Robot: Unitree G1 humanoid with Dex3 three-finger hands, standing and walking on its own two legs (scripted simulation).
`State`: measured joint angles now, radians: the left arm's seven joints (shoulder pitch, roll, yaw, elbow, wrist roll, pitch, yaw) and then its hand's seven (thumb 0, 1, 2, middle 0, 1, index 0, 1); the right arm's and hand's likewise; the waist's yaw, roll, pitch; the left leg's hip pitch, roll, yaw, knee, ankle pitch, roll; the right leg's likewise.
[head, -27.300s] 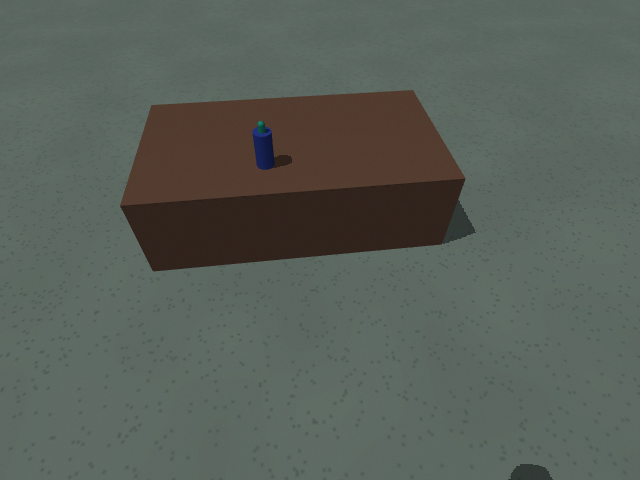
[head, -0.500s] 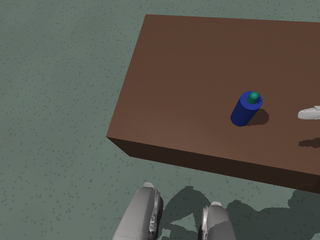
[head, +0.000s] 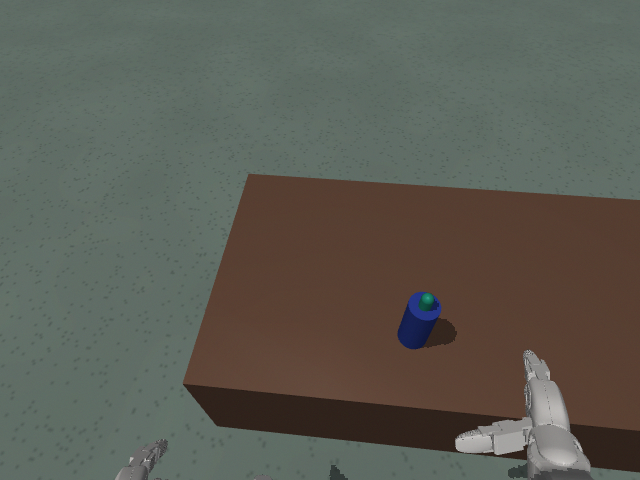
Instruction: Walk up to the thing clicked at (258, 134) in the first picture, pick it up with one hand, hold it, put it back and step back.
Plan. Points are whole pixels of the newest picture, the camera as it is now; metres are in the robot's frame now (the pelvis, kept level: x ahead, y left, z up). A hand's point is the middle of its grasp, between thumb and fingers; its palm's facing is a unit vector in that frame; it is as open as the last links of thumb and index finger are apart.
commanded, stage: home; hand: right
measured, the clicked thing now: (419, 317) +0.50 -0.17 -0.28
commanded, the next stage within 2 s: none
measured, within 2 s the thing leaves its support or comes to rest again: neither
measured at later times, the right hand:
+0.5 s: hand out of the picture +0.16 -0.17 -0.06, palm faces +0.15 +0.95 -0.27, open 17.4 cm
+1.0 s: hand out of the picture +0.05 -0.26 -0.10, palm faces +0.02 +0.92 -0.40, open 17.4 cm
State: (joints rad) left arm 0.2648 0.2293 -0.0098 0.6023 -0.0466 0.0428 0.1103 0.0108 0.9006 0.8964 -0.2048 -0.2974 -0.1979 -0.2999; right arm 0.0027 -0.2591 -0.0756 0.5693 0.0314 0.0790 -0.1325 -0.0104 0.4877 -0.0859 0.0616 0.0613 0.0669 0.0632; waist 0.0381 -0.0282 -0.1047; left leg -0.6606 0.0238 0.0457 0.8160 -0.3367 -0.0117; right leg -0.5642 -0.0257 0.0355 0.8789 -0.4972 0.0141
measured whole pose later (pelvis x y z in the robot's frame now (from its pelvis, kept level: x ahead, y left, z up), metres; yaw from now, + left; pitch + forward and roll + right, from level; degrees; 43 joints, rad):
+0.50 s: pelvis -0.01 +0.01 +0.00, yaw -1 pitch +6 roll +1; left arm 0.23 0.21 -0.04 0.52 -0.02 -0.07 0.16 0.01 0.90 0.90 -0.21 -0.30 -0.20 -0.30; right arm 0.40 -0.19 0.01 0.12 0.02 0.20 -0.15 -0.01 0.54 -0.05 0.05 0.05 0.06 0.05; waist 0.01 -0.01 -0.08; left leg -0.58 0.03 0.06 0.82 -0.33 0.00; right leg -0.49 -0.02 0.05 0.86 -0.48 0.03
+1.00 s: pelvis -0.01 +0.00 +0.04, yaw -1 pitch -3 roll -1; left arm 0.25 0.32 0.03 0.90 0.05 0.03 0.02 0.01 0.90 0.90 -0.20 -0.30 -0.20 -0.30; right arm 0.26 -0.33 -0.01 0.92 -0.03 0.01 -0.03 -0.01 0.54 -0.05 0.05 0.05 0.06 0.05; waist -0.01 -0.03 0.00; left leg -0.27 0.06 0.03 0.53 -0.22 -0.02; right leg -0.14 0.02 0.02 0.51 -0.32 0.00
